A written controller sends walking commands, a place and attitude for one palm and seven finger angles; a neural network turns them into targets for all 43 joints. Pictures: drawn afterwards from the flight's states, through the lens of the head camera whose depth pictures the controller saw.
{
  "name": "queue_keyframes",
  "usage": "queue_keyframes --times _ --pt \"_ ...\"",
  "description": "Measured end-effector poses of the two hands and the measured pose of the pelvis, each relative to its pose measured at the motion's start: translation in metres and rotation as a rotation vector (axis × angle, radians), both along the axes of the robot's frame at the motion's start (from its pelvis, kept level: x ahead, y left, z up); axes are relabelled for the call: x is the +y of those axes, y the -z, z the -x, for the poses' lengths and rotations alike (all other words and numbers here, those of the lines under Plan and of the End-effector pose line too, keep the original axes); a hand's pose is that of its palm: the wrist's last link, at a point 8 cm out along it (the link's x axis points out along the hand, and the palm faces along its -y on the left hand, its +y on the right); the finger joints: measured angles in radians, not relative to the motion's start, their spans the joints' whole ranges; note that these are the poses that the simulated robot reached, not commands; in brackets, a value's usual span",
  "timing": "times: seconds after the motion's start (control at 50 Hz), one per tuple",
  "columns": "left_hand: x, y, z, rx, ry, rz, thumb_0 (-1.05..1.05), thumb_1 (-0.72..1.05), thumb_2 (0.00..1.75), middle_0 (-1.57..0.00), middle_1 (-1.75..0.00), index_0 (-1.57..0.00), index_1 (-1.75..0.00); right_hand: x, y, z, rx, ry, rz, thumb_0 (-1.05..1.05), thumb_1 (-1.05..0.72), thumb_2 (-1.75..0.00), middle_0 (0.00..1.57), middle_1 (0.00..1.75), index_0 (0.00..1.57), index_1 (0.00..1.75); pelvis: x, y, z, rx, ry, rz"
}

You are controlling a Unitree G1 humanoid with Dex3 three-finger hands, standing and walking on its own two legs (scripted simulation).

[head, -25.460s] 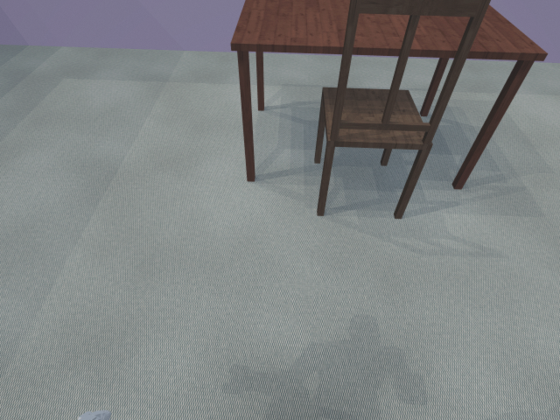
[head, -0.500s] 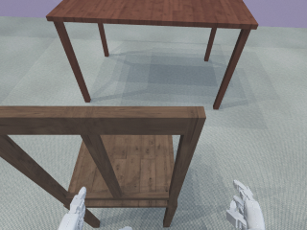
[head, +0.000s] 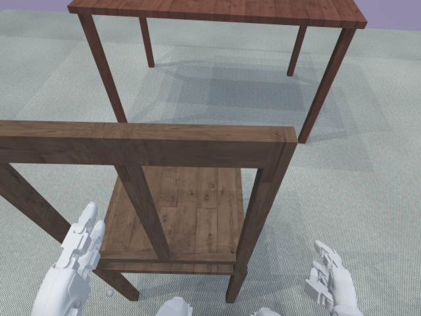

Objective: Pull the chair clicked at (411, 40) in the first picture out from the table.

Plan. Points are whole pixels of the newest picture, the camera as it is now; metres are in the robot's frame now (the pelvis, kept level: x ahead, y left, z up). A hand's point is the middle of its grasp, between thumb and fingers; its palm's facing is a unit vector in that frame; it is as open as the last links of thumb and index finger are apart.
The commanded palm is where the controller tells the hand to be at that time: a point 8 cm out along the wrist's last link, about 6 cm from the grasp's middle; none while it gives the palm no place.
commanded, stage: draw the hand back to the body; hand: left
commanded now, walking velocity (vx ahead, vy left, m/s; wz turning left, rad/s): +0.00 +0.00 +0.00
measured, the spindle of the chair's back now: (151, 222) +0.28 +0.14 +0.04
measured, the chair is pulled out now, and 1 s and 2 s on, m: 0.69 0.67 0.69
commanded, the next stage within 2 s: step back with the hand held close in 1.22 s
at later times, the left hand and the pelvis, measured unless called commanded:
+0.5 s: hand (43, 251) +0.18 +0.22 +0.16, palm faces +0.33 -0.85 -0.41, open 14.2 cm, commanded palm +0.14 +0.27 +0.20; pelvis +0.02 -0.01 +0.07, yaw +0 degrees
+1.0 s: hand (20, 223) +0.20 +0.25 +0.18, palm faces +0.44 -0.76 -0.47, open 7.3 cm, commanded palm +0.17 +0.28 +0.26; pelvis +0.04 -0.02 +0.08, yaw +0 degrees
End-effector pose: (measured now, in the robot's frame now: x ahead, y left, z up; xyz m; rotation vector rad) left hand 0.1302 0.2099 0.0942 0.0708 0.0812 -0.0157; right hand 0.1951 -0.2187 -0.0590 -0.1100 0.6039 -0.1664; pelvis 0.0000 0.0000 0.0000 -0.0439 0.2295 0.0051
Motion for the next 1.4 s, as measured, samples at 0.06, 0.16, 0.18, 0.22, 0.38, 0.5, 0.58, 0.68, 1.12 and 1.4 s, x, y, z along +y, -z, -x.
queue_keyframes --times 0.06,0.16,0.18,0.22,0.38,0.5,0.58,0.68,1.12,1.4 --pt "0.006 -0.009 0.002 0.022 -0.013 -0.007 -0.01 -0.54 0.20 0.00 0.00 0.00 0.00 0.002 -0.005 0.003 -0.003 0.015 -0.017 0.01 -0.91 -0.89 0.20 0.30 0.20 0.30 -0.001 -0.006 0.000 -0.020 0.001 -0.002" --pt "0.017 -0.034 0.003 -0.009 -0.056 -0.027 -0.01 -0.51 0.21 -0.01 -0.01 -0.01 -0.01 0.002 -0.018 0.007 -0.023 0.022 -0.014 0.01 -0.91 -0.89 0.20 0.30 0.20 0.30 -0.002 -0.019 -0.003 -0.052 -0.005 -0.001" --pt "0.019 -0.038 0.003 0.000 -0.072 -0.077 -0.01 -0.50 0.22 -0.01 -0.01 -0.01 -0.01 0.001 -0.021 0.008 -0.021 0.022 -0.004 0.01 -0.91 -0.89 0.20 0.30 0.20 0.30 -0.002 -0.022 -0.004 -0.061 -0.001 -0.002" --pt "0.026 -0.046 0.003 0.043 -0.133 -0.176 -0.01 -0.46 0.24 -0.01 -0.02 -0.01 -0.02 0.000 -0.028 0.009 -0.010 0.023 0.013 0.01 -0.91 -0.89 0.20 0.30 0.20 0.30 -0.003 -0.029 -0.006 -0.088 0.003 -0.004" --pt "0.044 -0.069 0.004 0.122 -0.330 -0.320 -0.01 -0.22 0.35 -0.05 -0.06 -0.05 -0.07 -0.007 -0.050 0.009 0.009 0.014 0.053 0.01 -0.91 -0.89 0.20 0.30 0.20 0.30 -0.004 -0.055 -0.015 -0.180 0.004 -0.014" --pt "0.052 -0.091 -0.009 0.074 -0.385 -0.349 0.00 -0.02 0.45 -0.08 -0.11 -0.08 -0.11 -0.010 -0.060 0.002 0.008 -0.013 0.062 0.01 -0.91 -0.89 0.20 0.30 0.20 0.30 -0.006 -0.068 -0.022 -0.226 0.003 -0.024" --pt "0.055 -0.098 -0.013 0.081 -0.404 -0.365 0.00 0.13 0.52 -0.12 -0.15 -0.11 -0.15 -0.011 -0.064 -0.006 0.000 -0.033 0.060 0.01 -0.91 -0.89 0.20 0.30 0.20 0.30 -0.008 -0.074 -0.028 -0.247 0.004 -0.029" --pt "0.060 -0.109 -0.018 0.077 -0.435 -0.392 0.00 0.31 0.61 -0.16 -0.20 -0.15 -0.19 -0.009 -0.067 -0.019 -0.017 -0.074 0.056 0.01 -0.91 -0.89 0.20 0.30 0.20 0.30 -0.011 -0.079 -0.033 -0.267 0.003 -0.035" --pt "0.069 -0.117 -0.028 0.106 -0.549 -0.399 0.02 0.87 0.88 -0.20 -0.29 -0.30 -0.33 -0.017 -0.070 -0.041 -0.047 -0.165 0.056 0.01 -0.91 -0.89 0.20 0.30 0.20 0.30 -0.026 -0.084 -0.040 -0.299 -0.004 -0.048" --pt "0.071 -0.117 -0.027 0.101 -0.515 -0.399 0.02 0.89 0.89 -0.21 -0.30 -0.30 -0.33 -0.018 -0.069 -0.028 -0.023 -0.143 0.050 0.01 -0.91 -0.89 0.20 0.30 0.20 0.30 -0.024 -0.084 -0.032 -0.304 0.005 -0.042"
